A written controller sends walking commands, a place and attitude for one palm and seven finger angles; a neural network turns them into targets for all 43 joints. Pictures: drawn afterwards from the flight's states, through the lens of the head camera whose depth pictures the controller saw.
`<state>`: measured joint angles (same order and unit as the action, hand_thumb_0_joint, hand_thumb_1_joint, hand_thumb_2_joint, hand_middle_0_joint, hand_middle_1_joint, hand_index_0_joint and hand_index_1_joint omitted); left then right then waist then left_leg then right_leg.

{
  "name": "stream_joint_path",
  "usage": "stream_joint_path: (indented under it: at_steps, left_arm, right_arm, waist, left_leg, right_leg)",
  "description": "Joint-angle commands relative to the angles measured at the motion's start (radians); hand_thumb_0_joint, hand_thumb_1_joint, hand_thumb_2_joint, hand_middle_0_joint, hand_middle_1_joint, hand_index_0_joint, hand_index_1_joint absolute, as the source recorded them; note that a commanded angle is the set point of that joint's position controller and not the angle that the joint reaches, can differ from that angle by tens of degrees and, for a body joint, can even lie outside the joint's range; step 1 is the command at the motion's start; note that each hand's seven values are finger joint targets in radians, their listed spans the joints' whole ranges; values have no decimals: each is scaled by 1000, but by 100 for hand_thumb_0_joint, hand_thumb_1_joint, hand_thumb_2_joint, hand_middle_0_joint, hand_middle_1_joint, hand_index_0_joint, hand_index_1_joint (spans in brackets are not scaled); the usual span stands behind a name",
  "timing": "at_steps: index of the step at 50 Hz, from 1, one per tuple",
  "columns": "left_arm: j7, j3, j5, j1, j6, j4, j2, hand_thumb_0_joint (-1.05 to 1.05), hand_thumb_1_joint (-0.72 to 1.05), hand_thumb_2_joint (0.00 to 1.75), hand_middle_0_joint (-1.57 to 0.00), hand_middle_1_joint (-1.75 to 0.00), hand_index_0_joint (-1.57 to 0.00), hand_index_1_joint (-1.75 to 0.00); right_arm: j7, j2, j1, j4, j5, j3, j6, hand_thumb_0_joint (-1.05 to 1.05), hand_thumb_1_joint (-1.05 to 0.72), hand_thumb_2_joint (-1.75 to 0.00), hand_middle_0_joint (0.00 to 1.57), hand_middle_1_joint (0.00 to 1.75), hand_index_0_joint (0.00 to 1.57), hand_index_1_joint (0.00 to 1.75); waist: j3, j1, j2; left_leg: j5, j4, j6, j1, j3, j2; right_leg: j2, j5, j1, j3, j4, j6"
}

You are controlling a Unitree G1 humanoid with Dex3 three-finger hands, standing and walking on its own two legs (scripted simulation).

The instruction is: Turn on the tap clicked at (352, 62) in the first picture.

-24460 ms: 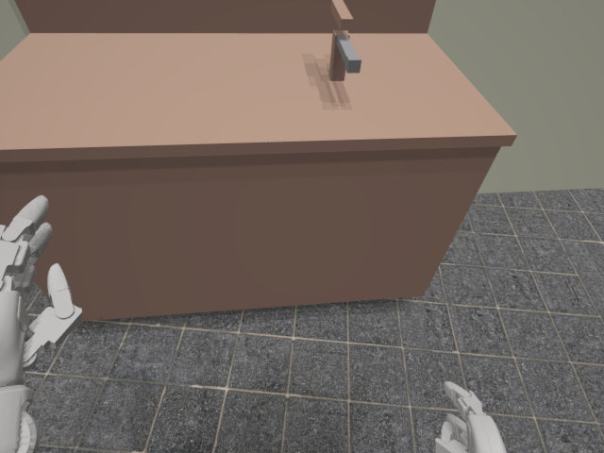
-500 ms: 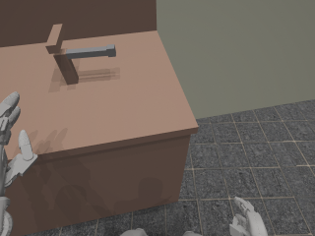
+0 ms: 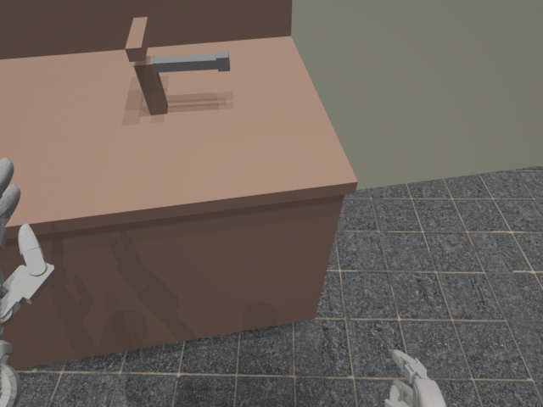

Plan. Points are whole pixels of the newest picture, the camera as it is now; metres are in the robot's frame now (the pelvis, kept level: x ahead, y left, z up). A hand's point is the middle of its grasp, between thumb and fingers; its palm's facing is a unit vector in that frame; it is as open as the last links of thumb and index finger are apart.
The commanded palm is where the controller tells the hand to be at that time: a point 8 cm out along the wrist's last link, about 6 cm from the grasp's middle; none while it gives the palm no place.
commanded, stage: stop stepping back and stand still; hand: left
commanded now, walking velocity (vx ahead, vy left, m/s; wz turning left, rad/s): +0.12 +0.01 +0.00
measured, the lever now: (223, 61) +0.70 +0.17 +0.15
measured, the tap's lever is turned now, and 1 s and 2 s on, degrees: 86 86 86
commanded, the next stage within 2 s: stand and check the lever's angle in 0.68 s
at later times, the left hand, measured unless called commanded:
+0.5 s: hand (26, 341) +0.15 +0.25 +0.16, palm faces +0.44 -0.85 -0.30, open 7.5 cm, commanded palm +0.09 +0.29 +0.19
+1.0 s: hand (40, 325) +0.16 +0.24 +0.16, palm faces +0.38 -0.85 -0.38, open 7.5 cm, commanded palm +0.11 +0.28 +0.19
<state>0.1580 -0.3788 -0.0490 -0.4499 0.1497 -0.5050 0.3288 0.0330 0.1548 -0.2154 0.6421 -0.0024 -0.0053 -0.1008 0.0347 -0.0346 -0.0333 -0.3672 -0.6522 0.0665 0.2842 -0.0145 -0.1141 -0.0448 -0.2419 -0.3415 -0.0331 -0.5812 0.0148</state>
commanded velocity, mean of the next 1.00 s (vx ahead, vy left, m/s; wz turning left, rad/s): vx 0.08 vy -0.01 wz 0.00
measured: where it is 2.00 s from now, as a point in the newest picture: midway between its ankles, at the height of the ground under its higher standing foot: outside the picture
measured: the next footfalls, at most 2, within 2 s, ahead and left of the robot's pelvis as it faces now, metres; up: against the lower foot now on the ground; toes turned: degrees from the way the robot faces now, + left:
right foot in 0.42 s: -0.02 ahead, -0.10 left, +0.00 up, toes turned +0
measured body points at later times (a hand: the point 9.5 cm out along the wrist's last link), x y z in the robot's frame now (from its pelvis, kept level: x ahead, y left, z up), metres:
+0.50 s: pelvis -0.06 +0.01 +0.00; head -0.08 +0.01 +0.45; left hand +0.12 +0.29 +0.17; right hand +0.09 -0.23 -0.09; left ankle -0.04 +0.12 -0.71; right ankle -0.05 -0.10 -0.72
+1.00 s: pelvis -0.05 +0.00 +0.01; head -0.04 +0.00 +0.46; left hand +0.13 +0.28 +0.18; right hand +0.12 -0.23 -0.07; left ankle -0.03 +0.12 -0.72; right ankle -0.06 -0.10 -0.72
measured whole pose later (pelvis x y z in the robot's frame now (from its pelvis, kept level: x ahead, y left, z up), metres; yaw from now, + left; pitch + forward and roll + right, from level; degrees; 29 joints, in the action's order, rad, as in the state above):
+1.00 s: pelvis -0.05 +0.00 +0.01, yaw +1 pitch -2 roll -1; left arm 0.15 -0.29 -0.05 -0.48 0.10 -0.47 0.34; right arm 0.07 0.22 -0.19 0.62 -0.01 -0.01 -0.06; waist 0.04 -0.01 -0.02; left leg -0.24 -0.49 0.00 0.23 -0.04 -0.03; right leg -0.04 -0.26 -0.17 -0.02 -0.46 0.03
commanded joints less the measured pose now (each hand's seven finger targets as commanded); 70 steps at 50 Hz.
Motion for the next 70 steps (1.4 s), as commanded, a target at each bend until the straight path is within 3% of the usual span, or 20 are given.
stream_joint_path:
  at_steps: [1, 8, 10, 11, 13, 15, 19, 21, 22, 23, 25, 27, 29, 31, 34, 37, 40, 47, 60, 70]
  left_arm:
    - [-13, -46, 0, 90, 46, -190, 206, 0, 90, 90, -20, -30, -20, -30]
    - [18, -110, -14, -83, 52, -300, 232, 0, 90, 90, -20, -30, -20, -30]
    - [31, -99, -13, -65, 54, -312, 213, 0, 90, 90, -20, -30, -20, -30]
    - [37, -94, 0, -28, 36, -285, 214, 0, 90, 90, -20, -30, -20, -30]
    - [31, -99, 15, 57, 18, -192, 220, 0, 90, 90, -20, -30, -20, -30]
    - [21, -48, 13, 59, 7, -101, 174, 0, 90, 90, -20, -30, -20, -30]
    - [4, 46, 11, 74, -4, -84, 114, 0, 90, 90, -20, -30, -20, -30]
    - [-6, 42, 18, 143, 5, -124, 157, 0, 90, 90, -20, -30, -20, -30]
    - [-4, 35, 20, 214, 10, -179, 190, 0, 90, 90, -20, -30, -20, -30]
    - [2, 25, 15, 287, 31, -229, 206, 0, 90, 90, -20, -30, -20, -30]
    - [11, -18, 11, 224, 26, -233, 235, 0, 90, 90, -20, -30, -20, -30]
    - [19, -99, 4, 131, 35, -280, 281, 0, 90, 90, -20, -30, -20, -30]
    - [30, -104, 5, 73, 53, -316, 248, 0, 90, 90, -20, -30, -20, -30]
    - [31, -102, 8, 46, 42, -255, 232, 0, 90, 90, -20, -30, -20, -30]
    - [26, -88, 11, 13, 39, -153, 197, 0, 90, 90, -20, -30, -20, -30]
    - [3, -29, 5, -21, 35, -93, 147, 0, 90, 90, -20, -30, -20, -30]
    - [-1, -17, -9, -3, 24, -126, 155, 0, 90, 90, -20, -30, -20, -30]
    - [20, -89, 1, 89, 38, -259, 252, 0, 90, 90, -20, -30, -20, -30]
    - [11, -33, -10, -1, 20, -144, 172, 0, 90, 90, -20, -30, -20, -30]
    - [23, -44, -1, 73, 28, -196, 194, 0, 90, 90, -20, -30, -20, -30]
  right_arm:
    - [17, 146, 78, -172, -15, -57, -51, 0, -90, -90, 20, 30, 20, 30]
    - [39, 135, 103, -203, -3, -19, 4, 0, -90, -90, 20, 30, 20, 30]
    - [51, 187, 99, -211, 5, -28, 1, 0, -90, -90, 20, 30, 20, 30]
    - [52, 177, 97, -210, -6, -29, -2, 0, -90, -90, 20, 30, 20, 30]
    - [48, 162, 94, -172, -8, -40, -8, 0, -90, -90, 20, 30, 20, 30]
    - [34, 169, 92, -159, -13, -38, -18, 0, -90, -90, 20, 30, 20, 30]
    - [40, 184, 91, -169, -15, -34, -25, 0, -90, -90, 20, 30, 20, 30]
    - [33, 171, 89, -168, -12, -39, -23, 0, -90, -90, 20, 30, 20, 30]
    - [28, 162, 103, -166, -9, -35, -28, 0, -90, -90, 20, 30, 20, 30]
    - [23, 148, 112, -164, -8, -27, -40, 0, -90, -90, 20, 30, 20, 30]
    - [27, 169, 88, -156, -12, -47, -43, 0, -90, -90, 20, 30, 20, 30]
    - [39, 180, 114, -159, -1, -42, -30, 0, -90, -90, 20, 30, 20, 30]
    - [39, 161, 141, -180, 2, -21, -20, 0, -90, -90, 20, 30, 20, 30]
    - [41, 131, 138, -174, 5, -16, -23, 0, -90, -90, 20, 30, 20, 30]
    - [36, 142, 106, -159, -2, -22, -29, 0, -90, -90, 20, 30, 20, 30]
    - [21, 155, 94, -169, -5, -37, -27, 0, -90, -90, 20, 30, 20, 30]
    - [16, 162, 82, -173, -12, -47, -19, 0, -90, -90, 20, 30, 20, 30]
    - [43, 165, 135, -193, -2, -41, -10, 0, -90, -90, 20, 30, 20, 30]
    - [39, 168, 127, -204, -7, -45, 9, 0, -90, -90, 20, 30, 20, 30]
    - [48, 163, 138, -200, 4, -35, -1, 0, -90, -90, 20, 30, 20, 30]
  waist:
    - [-191, 41, 290]
    - [-135, 61, 32]
    - [-73, 49, -260]
    - [-28, 57, -304]
    - [15, 65, -251]
    - [-1, 38, -141]
    - [5, 41, -92]
    - [-10, 52, 184]
    - [-3, 53, 179]
    - [-44, 51, 159]
    - [-57, 51, 223]
    - [-54, 54, -37]
    - [-57, 31, -308]
    - [-26, 35, -267]
    - [-59, 33, -77]
    - [-118, 55, 77]
    - [-147, 52, 139]
    - [-141, 30, -52]
    - [-125, 31, 14]
    - [-109, 27, -50]
  left_leg:
    - [-105, -366, -63, 105, 58, 71]
    - [-16, 193, -90, -162, -15, 85]
    - [-359, 478, -179, -38, 299, -115]
    - [-466, 562, -241, 97, 385, -206]
    - [-448, 552, -271, 165, 370, -204]
    - [-264, 433, -206, 93, 207, -143]
    - [-166, 241, -142, 73, 73, -38]
    - [-84, -96, -99, 184, -17, 69]
    - [-52, -197, -88, 204, -11, 75]
    - [-51, -189, -82, 172, 6, 59]
    - [22, -18, -92, -28, 26, 46]
    - [82, 188, -98, -149, 85, 29]
    - [-76, 444, -154, -88, 328, -126]
    - [-168, 498, -180, 49, 318, -131]
    - [156, 319, -149, -21, 173, -83]
    - [290, 137, -90, -24, 46, 22]
    - [262, 121, -82, -63, 26, 40]
    - [411, 213, -100, -144, 69, 13]
    - [304, 238, -93, -116, 57, 21]
    - [189, 295, -96, -86, 81, 26]
  right_leg:
    - [363, 316, 161, 329, 270, 96]
    - [186, -319, -55, 174, 239, 53]
    - [21, -269, -51, 64, -47, -4]
    - [-27, -223, -21, 14, -278, -27]
    - [4, -196, -78, 57, -500, -21]
    - [37, -203, -24, 24, -268, -14]
    - [12, -101, 166, -33, 198, 5]
    - [244, -155, 172, 365, 346, 118]
    - [351, -57, 165, 452, 377, 165]
    - [360, -23, 168, 403, 343, 179]
    - [289, -141, 39, 294, 277, 139]
    - [179, -153, -53, 153, 100, 81]
    - [14, -176, -22, 18, -108, -5]
    - [35, -186, 73, 42, -151, -14]
    - [38, -44, 164, 18, 127, -17]
    - [170, 307, 222, 201, 211, 42]
    - [190, 283, 204, 216, 220, 46]
    - [111, 253, 186, 131, 183, 13]
    - [95, 184, 175, 127, 235, 4]
    - [75, 101, 186, 111, 243, 8]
